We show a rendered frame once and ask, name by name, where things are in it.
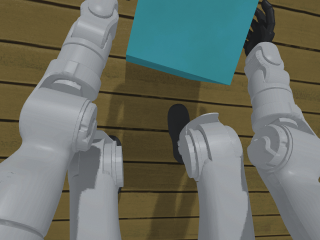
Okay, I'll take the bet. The robot left upper arm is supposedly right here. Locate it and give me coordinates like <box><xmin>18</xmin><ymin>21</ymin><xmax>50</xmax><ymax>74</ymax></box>
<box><xmin>0</xmin><ymin>87</ymin><xmax>98</xmax><ymax>240</ymax></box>

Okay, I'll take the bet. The right robot forearm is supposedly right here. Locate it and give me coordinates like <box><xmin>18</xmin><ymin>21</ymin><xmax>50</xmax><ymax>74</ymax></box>
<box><xmin>244</xmin><ymin>42</ymin><xmax>317</xmax><ymax>137</ymax></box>

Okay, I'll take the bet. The right robot hand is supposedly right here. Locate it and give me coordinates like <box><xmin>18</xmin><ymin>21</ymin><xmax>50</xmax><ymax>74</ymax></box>
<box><xmin>243</xmin><ymin>0</ymin><xmax>276</xmax><ymax>57</ymax></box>

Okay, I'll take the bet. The robot right upper arm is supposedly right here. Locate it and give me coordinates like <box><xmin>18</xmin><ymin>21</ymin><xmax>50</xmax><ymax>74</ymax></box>
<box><xmin>247</xmin><ymin>123</ymin><xmax>320</xmax><ymax>240</ymax></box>

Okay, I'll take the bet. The robot left foot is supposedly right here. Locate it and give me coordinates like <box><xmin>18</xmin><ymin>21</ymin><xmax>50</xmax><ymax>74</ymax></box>
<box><xmin>109</xmin><ymin>135</ymin><xmax>123</xmax><ymax>194</ymax></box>

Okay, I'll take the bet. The left robot forearm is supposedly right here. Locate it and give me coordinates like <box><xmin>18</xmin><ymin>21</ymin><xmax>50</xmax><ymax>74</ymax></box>
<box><xmin>19</xmin><ymin>0</ymin><xmax>119</xmax><ymax>138</ymax></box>

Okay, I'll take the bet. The right robot shin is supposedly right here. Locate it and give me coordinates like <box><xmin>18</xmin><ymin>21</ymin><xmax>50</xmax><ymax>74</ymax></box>
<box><xmin>177</xmin><ymin>112</ymin><xmax>244</xmax><ymax>163</ymax></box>

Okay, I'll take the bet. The carton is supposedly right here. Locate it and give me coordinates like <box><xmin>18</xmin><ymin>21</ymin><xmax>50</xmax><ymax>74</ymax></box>
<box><xmin>126</xmin><ymin>0</ymin><xmax>259</xmax><ymax>86</ymax></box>

